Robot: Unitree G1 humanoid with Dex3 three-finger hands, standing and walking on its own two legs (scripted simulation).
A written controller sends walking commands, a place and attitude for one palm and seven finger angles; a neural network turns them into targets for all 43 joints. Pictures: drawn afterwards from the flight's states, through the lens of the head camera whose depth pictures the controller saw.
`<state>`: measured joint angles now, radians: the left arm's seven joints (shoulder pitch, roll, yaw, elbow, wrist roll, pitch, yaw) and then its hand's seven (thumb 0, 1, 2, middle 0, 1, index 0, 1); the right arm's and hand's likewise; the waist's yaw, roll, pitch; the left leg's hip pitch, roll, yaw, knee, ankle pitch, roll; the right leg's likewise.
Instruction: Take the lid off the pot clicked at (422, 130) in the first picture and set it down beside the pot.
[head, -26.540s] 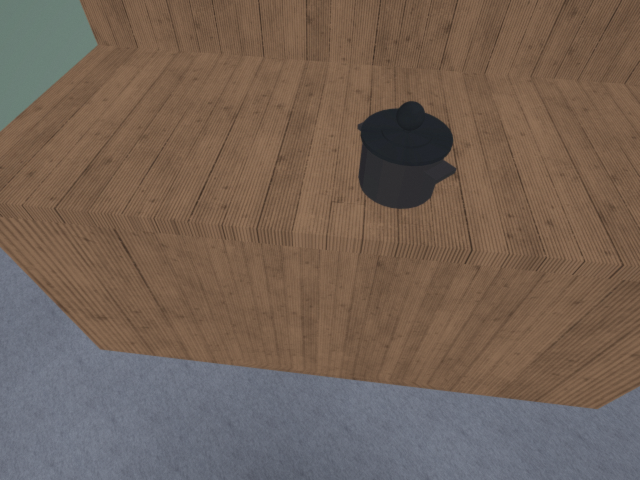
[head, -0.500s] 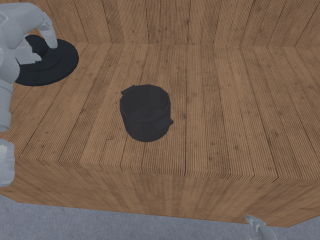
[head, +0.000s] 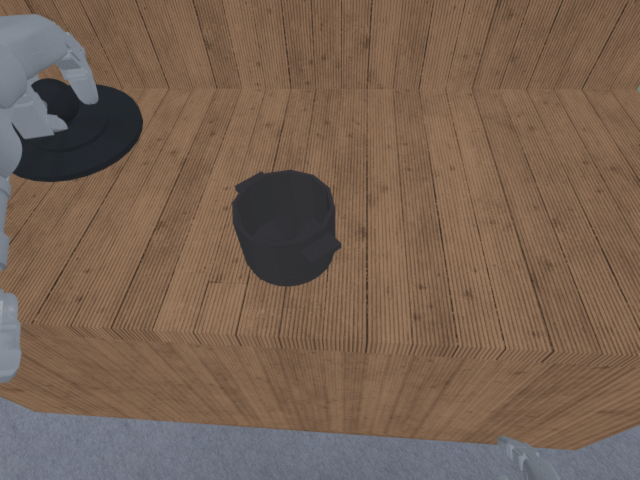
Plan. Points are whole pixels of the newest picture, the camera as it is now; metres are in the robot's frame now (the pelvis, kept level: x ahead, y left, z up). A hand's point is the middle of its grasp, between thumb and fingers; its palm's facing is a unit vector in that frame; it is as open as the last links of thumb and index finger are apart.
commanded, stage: lower the lid onto the table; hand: left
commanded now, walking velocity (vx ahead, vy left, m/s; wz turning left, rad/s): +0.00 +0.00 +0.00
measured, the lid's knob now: (54, 101) +0.47 +0.30 +0.24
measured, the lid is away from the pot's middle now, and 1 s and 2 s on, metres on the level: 0.24 0.25 0.24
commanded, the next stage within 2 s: none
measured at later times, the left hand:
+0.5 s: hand (70, 137) +0.44 +0.29 +0.22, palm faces -0.25 -0.03 -0.97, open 7.4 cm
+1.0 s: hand (71, 168) +0.43 +0.30 +0.18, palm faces -0.31 -0.05 -0.95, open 7.4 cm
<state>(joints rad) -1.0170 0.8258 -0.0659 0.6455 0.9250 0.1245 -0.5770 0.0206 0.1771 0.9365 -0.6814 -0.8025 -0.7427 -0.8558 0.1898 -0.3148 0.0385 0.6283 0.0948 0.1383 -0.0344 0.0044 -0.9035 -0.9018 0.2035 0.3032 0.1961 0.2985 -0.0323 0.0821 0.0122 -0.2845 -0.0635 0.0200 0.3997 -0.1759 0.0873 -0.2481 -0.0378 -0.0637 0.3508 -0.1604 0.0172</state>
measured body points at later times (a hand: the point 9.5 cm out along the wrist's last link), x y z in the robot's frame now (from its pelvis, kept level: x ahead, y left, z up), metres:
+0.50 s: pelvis +0.00 +0.00 +0.00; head +0.04 -0.02 +0.45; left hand +0.44 +0.29 +0.27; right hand +0.12 -0.27 -0.12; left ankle +0.02 +0.06 -0.74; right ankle +0.01 -0.14 -0.74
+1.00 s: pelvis +0.01 +0.00 +0.00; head +0.05 -0.01 +0.45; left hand +0.44 +0.30 +0.23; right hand +0.12 -0.27 -0.12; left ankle +0.02 +0.06 -0.74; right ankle +0.01 -0.14 -0.74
